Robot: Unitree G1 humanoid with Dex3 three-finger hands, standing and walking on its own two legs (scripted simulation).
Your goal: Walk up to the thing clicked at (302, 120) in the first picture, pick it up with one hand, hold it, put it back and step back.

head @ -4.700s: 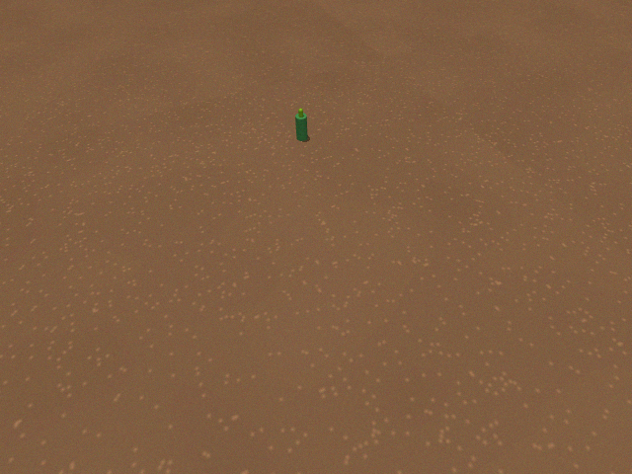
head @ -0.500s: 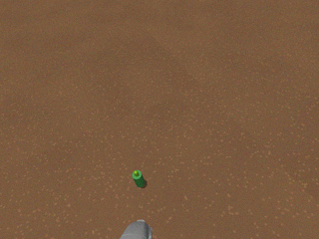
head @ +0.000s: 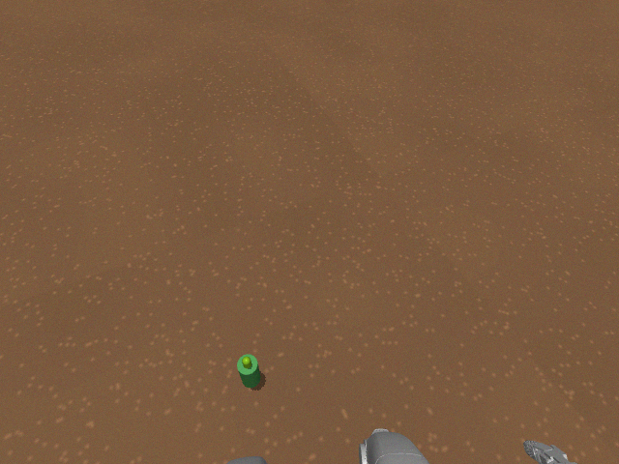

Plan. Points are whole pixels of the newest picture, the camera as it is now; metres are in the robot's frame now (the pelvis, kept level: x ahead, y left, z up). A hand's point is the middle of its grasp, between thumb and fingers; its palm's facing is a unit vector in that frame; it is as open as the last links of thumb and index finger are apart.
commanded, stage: walk up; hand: left
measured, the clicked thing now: (248, 369) +0.43 +0.17 -0.68
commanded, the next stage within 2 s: stand in 1.86 s
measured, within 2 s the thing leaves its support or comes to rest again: neither
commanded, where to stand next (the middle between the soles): +0.09 -0.02 m, yaw -1 degrees
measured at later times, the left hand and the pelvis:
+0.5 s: hand out of the picture +0.12 +0.22 -0.14, palm faces -0.07 -0.94 -0.34, open 7.4 cm; pelvis +0.01 -0.02 +0.01, yaw -2 degrees
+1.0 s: hand out of the picture +0.11 +0.23 -0.14, palm faces -0.04 -0.94 -0.34, open 7.4 cm; pelvis +0.03 -0.02 +0.01, yaw -2 degrees
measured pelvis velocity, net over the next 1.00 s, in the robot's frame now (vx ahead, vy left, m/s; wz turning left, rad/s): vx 0.03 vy -0.02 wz -0.03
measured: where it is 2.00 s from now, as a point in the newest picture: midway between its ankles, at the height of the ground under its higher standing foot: outside the picture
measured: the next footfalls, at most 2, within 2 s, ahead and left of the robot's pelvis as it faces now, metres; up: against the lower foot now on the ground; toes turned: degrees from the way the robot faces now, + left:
right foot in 0.12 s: +0.09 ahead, -0.14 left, +0.00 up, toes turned -2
